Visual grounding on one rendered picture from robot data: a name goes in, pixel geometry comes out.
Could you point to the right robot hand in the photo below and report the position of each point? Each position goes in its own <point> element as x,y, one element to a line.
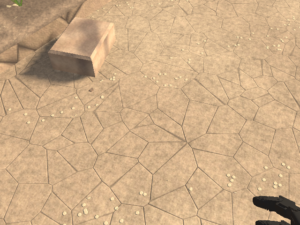
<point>282,206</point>

